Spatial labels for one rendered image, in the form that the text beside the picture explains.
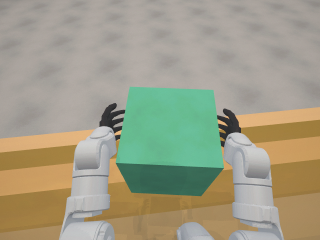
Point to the carton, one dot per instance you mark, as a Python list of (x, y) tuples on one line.
[(170, 141)]

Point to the left robot upper arm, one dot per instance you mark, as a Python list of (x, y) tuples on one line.
[(89, 230)]

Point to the right robot upper arm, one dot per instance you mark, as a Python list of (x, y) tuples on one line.
[(252, 235)]

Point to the left robot forearm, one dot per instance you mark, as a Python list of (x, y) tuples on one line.
[(91, 167)]

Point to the right robot forearm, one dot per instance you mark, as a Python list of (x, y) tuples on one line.
[(253, 196)]

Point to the right robot hand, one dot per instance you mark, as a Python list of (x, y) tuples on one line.
[(232, 125)]

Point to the left robot hand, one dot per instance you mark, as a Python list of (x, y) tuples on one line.
[(107, 116)]

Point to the right robot thigh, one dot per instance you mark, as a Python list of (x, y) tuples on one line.
[(192, 231)]

